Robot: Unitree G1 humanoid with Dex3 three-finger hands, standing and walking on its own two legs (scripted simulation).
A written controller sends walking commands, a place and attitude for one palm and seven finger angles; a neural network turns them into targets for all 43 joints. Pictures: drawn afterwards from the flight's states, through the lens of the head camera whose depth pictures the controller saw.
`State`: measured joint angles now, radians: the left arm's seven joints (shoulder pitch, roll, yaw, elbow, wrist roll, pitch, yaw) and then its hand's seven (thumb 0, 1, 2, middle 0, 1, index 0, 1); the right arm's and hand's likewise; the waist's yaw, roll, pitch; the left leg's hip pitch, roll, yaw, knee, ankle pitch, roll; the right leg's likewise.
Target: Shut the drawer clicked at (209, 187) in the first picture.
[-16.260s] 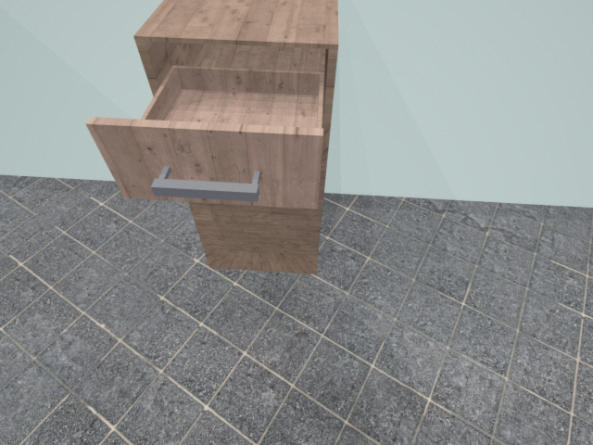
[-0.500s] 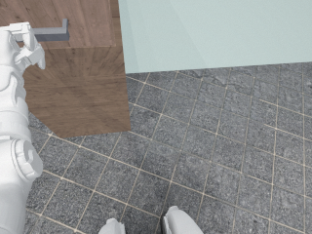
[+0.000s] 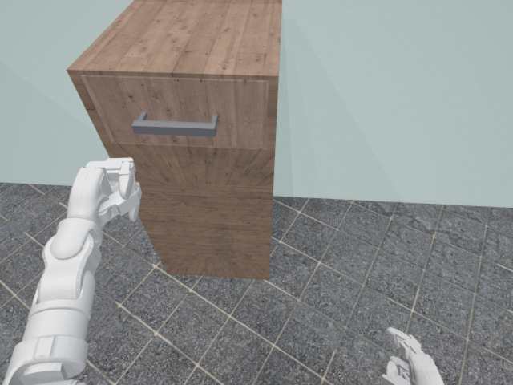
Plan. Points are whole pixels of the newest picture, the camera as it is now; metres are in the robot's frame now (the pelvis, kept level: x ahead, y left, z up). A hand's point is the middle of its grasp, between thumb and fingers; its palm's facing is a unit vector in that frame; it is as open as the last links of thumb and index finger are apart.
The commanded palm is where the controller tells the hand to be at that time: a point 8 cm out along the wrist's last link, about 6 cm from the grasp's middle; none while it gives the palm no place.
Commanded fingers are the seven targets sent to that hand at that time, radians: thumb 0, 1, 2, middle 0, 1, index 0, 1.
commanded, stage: draw the hand back to the body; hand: left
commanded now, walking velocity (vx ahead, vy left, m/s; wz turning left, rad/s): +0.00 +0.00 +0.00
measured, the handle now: (177, 122) +0.63 +0.20 +0.06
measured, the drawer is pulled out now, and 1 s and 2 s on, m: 0.00 0.00 0.00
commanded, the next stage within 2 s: step back with the hand held close in 0.80 s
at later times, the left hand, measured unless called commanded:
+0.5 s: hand (63, 274) +0.21 +0.22 +0.17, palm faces +0.36 -0.87 -0.34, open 3.3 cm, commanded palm +0.15 +0.26 +0.18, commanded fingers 0.00 0.90 0.90 -1.40 -1.60 -1.40 -1.60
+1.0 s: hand (33, 300) +0.18 +0.23 +0.18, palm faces +0.42 -0.81 -0.41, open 3.3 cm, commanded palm +0.12 +0.27 +0.19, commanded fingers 0.00 0.90 0.90 -1.40 -1.60 -1.40 -1.60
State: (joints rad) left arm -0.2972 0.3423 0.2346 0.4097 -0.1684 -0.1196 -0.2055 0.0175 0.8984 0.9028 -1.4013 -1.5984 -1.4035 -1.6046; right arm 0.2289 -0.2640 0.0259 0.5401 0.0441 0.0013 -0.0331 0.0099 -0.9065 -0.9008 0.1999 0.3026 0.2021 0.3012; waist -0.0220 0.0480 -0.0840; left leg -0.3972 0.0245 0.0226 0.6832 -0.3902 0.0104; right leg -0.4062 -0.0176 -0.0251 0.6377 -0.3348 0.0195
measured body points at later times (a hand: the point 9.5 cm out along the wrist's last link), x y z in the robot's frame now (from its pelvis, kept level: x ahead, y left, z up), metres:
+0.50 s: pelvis -0.01 -0.01 +0.02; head -0.03 -0.04 +0.47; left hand +0.19 +0.27 +0.18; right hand +0.17 -0.23 -0.07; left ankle -0.03 +0.11 -0.72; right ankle -0.01 -0.13 -0.72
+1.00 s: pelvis -0.01 -0.02 +0.02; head -0.02 -0.04 +0.47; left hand +0.15 +0.27 +0.20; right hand +0.18 -0.23 -0.06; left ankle -0.03 +0.11 -0.72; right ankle -0.01 -0.13 -0.72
